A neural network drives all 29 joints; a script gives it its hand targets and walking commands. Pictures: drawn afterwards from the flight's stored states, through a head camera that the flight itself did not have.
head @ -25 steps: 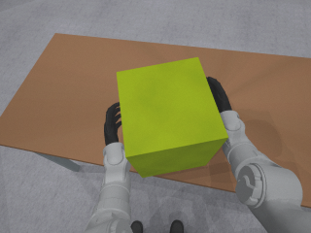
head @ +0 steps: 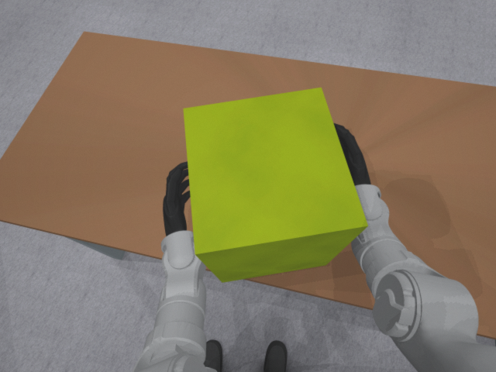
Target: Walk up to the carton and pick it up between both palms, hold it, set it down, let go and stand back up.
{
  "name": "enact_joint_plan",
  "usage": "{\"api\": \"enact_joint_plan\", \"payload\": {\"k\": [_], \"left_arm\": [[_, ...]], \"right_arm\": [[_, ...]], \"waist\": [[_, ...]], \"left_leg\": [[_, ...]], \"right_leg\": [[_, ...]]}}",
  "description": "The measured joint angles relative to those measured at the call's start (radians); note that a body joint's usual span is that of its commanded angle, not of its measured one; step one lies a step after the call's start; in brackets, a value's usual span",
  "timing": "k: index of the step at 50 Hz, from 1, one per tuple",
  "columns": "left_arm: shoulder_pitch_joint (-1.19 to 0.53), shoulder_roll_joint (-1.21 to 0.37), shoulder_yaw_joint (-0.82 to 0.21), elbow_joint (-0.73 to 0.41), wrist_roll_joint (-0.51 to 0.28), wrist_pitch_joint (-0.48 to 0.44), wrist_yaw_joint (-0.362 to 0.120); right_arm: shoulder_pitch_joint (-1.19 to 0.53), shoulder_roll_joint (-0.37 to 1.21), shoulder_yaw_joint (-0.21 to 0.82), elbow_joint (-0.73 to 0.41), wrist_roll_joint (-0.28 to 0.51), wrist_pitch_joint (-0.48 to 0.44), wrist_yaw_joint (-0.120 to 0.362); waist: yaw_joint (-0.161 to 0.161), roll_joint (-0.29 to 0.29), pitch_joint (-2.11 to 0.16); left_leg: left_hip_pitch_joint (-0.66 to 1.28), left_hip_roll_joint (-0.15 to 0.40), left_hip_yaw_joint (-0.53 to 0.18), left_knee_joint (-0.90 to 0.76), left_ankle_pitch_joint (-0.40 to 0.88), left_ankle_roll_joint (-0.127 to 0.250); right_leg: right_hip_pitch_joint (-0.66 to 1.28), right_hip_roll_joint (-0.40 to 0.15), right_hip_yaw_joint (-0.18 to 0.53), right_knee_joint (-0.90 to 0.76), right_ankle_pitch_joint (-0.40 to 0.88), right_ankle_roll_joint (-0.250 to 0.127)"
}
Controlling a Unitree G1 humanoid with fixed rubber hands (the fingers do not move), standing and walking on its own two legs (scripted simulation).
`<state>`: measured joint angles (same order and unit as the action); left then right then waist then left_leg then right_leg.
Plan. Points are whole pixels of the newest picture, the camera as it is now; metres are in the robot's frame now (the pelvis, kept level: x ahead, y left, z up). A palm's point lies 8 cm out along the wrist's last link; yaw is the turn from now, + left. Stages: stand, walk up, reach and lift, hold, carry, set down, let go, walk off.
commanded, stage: reach and lift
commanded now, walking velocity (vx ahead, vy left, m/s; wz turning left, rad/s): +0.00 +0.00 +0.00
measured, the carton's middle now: (265, 198) +0.40 +0.04 -0.03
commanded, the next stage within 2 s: none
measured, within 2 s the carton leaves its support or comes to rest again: leaves its support in 1.48 s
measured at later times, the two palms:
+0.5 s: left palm (178, 221) +0.35 +0.17 -0.03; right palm (351, 172) +0.45 -0.10 -0.01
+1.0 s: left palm (179, 222) +0.35 +0.17 -0.03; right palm (351, 174) +0.45 -0.10 -0.01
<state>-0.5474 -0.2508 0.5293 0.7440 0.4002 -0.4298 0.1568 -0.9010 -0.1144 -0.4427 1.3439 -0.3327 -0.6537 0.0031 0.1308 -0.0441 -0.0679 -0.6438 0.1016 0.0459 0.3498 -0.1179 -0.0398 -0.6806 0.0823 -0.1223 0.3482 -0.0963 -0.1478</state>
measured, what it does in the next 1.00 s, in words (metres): stands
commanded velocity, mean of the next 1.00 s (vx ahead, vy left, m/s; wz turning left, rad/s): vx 0.00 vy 0.00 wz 0.00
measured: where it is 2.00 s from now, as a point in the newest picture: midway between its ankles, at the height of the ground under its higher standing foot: outside the picture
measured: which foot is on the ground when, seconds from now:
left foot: down 0.00-1.00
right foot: down 0.00-1.00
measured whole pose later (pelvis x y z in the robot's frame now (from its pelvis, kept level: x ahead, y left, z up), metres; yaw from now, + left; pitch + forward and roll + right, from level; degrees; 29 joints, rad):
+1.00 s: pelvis -0.01 +0.02 -0.01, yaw +0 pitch +28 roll +1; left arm -0.57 -0.26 0.52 0.86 0.35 -0.60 0.19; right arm -0.96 -0.19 -0.39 1.51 -0.36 -0.82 -0.07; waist 0.12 -0.05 -0.13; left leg -0.78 0.09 0.05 0.41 -0.12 -0.06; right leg -0.81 0.06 -0.13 0.40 -0.10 -0.13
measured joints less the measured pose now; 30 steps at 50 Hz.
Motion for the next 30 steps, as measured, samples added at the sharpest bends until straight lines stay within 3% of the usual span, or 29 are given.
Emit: {"api": "enact_joint_plan", "payload": {"k": [18, 30], "left_arm": [[0.006, 0.002, -0.015, 0.034, -0.047, -0.027, 0.004], [-0.008, -0.003, 0.002, 0.069, -0.033, -0.101, 0.014]], "right_arm": [[-0.023, -0.023, 0.052, 0.060, 0.031, -0.033, -0.017], [-0.046, -0.044, 0.036, 0.123, -0.022, -0.104, -0.056]], "waist": [[0.014, 0.020, -0.025], [0.001, 0.006, -0.039]], "left_leg": [[-0.040, 0.000, 0.010, 0.036, -0.017, 0.011], [-0.075, -0.005, 0.003, 0.032, -0.003, -0.006]], "right_leg": [[-0.039, -0.002, 0.006, 0.032, -0.012, 0.004], [-0.072, -0.008, -0.003, 0.033, -0.007, 0.006]]}}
